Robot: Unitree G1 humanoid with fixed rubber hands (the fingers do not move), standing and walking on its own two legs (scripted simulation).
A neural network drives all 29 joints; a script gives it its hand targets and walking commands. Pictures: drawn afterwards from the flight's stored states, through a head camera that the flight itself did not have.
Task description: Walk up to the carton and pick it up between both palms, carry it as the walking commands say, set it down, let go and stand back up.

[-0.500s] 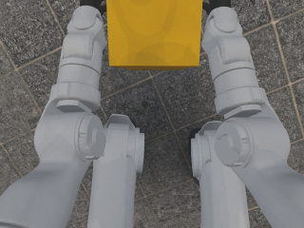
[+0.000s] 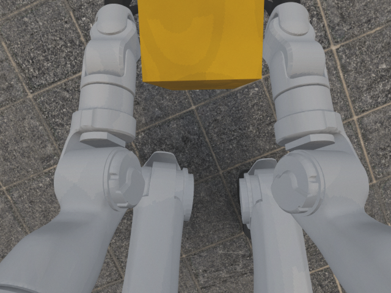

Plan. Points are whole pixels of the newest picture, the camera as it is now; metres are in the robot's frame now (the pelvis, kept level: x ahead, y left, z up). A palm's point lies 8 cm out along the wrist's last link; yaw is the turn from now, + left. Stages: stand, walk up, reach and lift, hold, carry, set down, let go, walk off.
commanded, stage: reach and lift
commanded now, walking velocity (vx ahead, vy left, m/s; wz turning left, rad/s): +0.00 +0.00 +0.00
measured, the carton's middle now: (201, 18) +0.56 +0.06 -0.19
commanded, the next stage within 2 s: none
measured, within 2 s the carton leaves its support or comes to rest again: neither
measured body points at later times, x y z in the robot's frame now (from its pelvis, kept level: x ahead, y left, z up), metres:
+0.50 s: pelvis +0.00 +0.00 +0.04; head +0.34 +0.04 +0.34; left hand +0.54 +0.18 -0.08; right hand +0.56 -0.06 -0.07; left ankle +0.12 +0.14 -0.37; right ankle +0.10 -0.13 -0.37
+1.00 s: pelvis +0.00 +0.00 +0.09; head +0.29 +0.03 +0.42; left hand +0.52 +0.17 +0.00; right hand +0.54 -0.07 +0.01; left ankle +0.12 +0.14 -0.37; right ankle +0.10 -0.13 -0.37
